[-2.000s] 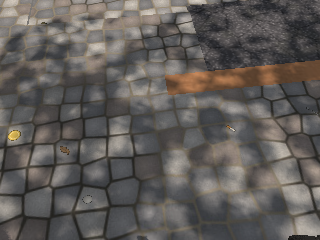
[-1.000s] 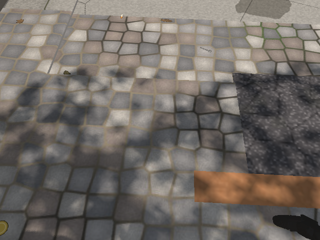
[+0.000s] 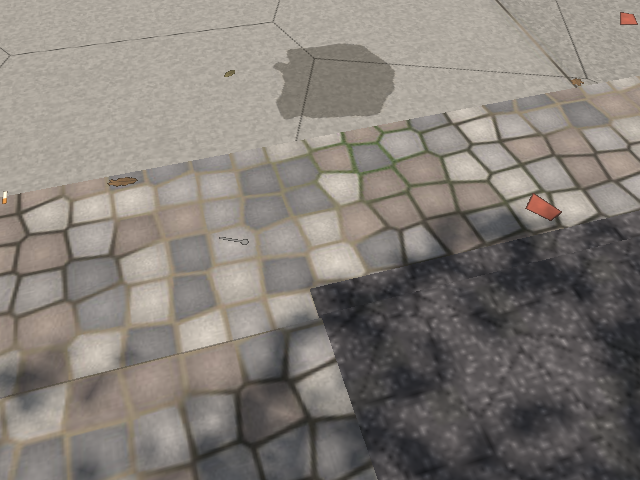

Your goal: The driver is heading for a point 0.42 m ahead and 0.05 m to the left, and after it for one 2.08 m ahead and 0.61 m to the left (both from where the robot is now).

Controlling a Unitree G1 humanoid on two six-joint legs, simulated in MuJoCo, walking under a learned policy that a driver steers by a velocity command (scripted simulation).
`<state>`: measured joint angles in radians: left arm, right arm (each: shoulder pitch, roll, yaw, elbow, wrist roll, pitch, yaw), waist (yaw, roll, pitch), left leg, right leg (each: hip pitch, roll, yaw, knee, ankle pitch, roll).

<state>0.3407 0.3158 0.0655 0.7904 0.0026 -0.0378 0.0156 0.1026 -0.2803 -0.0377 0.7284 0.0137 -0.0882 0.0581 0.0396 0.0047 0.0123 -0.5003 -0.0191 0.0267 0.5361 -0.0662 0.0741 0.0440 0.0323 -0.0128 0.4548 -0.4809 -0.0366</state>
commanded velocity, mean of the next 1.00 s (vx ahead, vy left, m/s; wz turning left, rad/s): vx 0.28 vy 0.00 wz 0.26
